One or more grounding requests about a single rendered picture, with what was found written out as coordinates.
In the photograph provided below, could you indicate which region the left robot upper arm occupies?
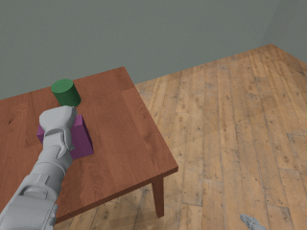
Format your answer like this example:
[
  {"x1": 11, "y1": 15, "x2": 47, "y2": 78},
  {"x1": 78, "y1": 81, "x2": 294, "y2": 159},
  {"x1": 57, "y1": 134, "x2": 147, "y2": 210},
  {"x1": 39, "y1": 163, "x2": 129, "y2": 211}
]
[{"x1": 0, "y1": 195, "x2": 59, "y2": 230}]

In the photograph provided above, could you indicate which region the robot left forearm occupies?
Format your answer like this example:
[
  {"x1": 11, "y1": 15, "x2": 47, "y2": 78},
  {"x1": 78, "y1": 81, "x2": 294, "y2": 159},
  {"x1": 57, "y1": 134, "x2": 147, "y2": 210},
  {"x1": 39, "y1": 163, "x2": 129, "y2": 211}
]
[{"x1": 0, "y1": 126, "x2": 73, "y2": 226}]

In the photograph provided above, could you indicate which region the left robot hand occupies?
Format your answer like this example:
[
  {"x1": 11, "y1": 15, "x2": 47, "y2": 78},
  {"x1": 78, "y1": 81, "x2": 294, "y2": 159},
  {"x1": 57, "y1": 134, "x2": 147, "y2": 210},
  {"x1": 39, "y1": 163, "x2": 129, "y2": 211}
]
[{"x1": 39, "y1": 105, "x2": 79, "y2": 150}]

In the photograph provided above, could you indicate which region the right robot hand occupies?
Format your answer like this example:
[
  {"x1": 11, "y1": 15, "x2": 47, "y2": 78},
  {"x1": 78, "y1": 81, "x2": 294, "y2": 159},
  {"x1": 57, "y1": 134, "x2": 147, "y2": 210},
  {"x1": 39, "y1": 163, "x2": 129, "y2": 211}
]
[{"x1": 240, "y1": 214, "x2": 267, "y2": 230}]

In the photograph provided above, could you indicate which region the table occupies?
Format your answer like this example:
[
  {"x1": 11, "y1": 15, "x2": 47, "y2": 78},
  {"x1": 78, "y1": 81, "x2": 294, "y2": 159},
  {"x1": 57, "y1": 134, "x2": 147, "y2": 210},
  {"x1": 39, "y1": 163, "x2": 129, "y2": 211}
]
[{"x1": 0, "y1": 66, "x2": 178, "y2": 225}]

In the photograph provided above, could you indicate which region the sponge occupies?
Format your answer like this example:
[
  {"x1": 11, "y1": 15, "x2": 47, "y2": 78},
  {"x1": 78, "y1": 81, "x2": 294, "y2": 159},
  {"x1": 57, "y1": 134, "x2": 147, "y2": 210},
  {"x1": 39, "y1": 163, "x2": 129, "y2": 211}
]
[{"x1": 36, "y1": 114, "x2": 94, "y2": 160}]

